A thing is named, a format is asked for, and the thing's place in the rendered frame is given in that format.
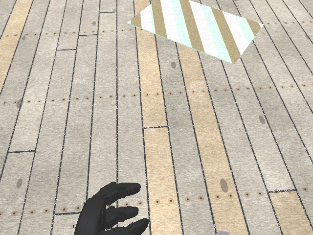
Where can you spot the left robot hand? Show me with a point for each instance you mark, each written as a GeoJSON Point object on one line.
{"type": "Point", "coordinates": [95, 218]}

